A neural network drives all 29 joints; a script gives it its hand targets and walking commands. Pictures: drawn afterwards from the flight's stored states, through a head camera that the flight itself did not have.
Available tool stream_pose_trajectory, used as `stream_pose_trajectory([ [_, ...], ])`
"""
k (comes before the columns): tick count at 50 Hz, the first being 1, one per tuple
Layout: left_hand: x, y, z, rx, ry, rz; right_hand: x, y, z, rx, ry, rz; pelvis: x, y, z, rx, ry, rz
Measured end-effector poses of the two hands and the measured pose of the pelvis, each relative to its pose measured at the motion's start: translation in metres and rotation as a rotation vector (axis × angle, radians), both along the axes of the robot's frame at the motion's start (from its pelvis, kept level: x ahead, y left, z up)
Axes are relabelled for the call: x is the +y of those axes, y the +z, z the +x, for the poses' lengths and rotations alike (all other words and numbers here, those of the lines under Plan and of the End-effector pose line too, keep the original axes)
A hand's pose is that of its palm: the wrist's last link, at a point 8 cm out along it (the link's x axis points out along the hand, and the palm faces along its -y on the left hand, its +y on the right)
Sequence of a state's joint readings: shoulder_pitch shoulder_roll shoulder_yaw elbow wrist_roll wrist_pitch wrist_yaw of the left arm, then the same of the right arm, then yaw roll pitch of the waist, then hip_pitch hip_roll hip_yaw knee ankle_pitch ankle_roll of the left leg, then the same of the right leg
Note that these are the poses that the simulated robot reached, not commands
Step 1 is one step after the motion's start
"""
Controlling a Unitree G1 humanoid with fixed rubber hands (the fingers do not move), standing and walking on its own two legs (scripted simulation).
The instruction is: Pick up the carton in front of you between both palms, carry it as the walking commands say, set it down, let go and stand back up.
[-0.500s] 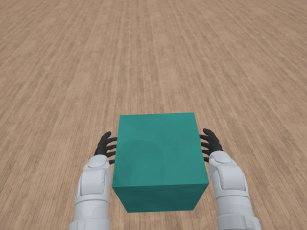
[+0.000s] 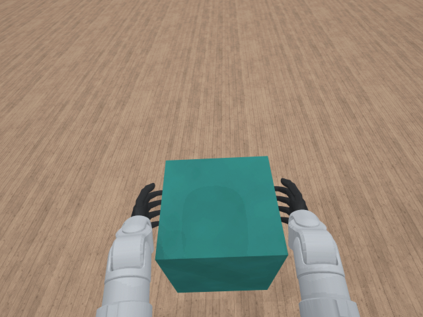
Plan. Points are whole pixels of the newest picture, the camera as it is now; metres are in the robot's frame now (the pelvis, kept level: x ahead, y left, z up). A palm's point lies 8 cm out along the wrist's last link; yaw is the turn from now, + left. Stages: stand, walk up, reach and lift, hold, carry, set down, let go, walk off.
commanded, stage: hold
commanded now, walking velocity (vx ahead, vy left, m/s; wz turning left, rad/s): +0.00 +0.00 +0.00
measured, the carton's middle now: (219, 229) +0.31 +0.01 -0.04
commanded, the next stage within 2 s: set down in 0.68 s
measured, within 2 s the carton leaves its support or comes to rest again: neither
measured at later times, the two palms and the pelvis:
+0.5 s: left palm (158, 221) +0.28 +0.12 +0.04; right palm (316, 214) +0.29 -0.18 +0.04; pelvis -0.01 -0.04 +0.00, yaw +2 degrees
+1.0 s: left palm (162, 211) +0.31 +0.12 +0.02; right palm (306, 204) +0.33 -0.18 +0.01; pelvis -0.01 -0.03 -0.01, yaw +3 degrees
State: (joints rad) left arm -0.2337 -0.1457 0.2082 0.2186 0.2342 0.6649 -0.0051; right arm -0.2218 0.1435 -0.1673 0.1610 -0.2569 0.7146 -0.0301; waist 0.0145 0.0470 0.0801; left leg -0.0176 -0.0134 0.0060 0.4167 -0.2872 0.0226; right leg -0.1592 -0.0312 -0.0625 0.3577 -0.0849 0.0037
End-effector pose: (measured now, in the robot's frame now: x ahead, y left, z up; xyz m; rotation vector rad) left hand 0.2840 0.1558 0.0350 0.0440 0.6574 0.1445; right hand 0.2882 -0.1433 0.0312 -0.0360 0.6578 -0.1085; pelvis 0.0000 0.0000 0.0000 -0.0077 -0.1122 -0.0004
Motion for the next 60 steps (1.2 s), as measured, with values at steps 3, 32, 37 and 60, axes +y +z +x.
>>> stream_pose_trajectory([
  [3, -0.003, 0.001, -0.003, -0.003, 0.004, 0.000, -0.003, 0.001, -0.002, -0.003, 0.001, 0.004, -0.003, 0.000, -0.003, -0.009, 0.005, 0.000],
  [32, -0.036, 0.011, -0.003, -0.008, 0.029, 0.015, -0.036, 0.006, 0.005, -0.008, 0.017, 0.032, -0.043, 0.000, -0.007, -0.031, 0.046, 0.008],
  [37, -0.035, 0.012, -0.001, -0.007, 0.031, 0.015, -0.035, 0.006, 0.007, -0.007, 0.019, 0.034, -0.042, 0.000, -0.005, -0.030, 0.047, 0.007],
  [60, -0.035, -0.113, 0.054, 0.037, 0.048, 0.024, -0.035, -0.125, 0.063, 0.035, 0.034, 0.039, -0.019, -0.037, -0.028, 0.298, 0.017, 0.020],
])
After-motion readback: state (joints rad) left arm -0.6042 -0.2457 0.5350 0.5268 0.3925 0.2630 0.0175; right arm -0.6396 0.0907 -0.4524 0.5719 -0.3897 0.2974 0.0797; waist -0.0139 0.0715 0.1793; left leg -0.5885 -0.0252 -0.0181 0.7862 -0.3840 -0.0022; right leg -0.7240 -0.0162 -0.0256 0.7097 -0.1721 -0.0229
